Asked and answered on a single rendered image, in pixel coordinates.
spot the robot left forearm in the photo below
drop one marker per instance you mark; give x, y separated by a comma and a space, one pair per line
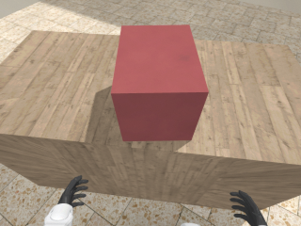
60, 215

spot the left robot hand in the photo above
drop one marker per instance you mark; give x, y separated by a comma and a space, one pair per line
68, 195

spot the carton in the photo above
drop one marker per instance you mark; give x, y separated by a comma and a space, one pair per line
158, 89

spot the pedestal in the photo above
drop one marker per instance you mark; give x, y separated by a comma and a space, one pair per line
58, 121

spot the right robot hand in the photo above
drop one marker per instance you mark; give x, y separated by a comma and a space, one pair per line
253, 214

